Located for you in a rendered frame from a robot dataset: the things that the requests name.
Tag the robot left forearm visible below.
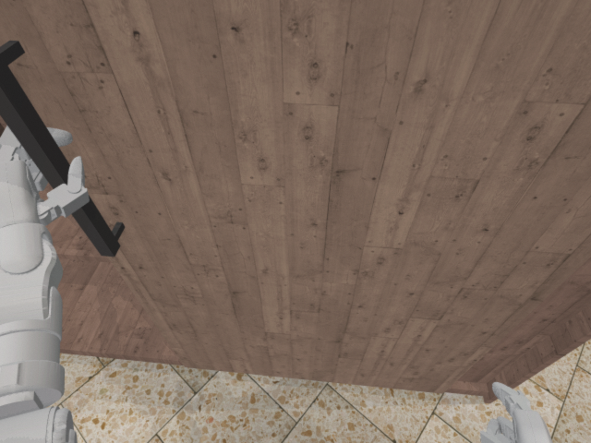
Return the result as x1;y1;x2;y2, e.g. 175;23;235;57
0;223;65;420

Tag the wardrobe door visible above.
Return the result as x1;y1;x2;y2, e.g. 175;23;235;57
457;258;591;384
0;0;591;394

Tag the robot left hand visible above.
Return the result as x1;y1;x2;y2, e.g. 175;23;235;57
0;126;90;229

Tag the robot right hand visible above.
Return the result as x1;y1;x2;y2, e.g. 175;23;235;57
480;382;553;443

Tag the handle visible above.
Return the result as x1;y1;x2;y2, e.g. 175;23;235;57
0;41;125;257

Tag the left robot upper arm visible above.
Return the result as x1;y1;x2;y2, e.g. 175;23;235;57
0;406;78;443

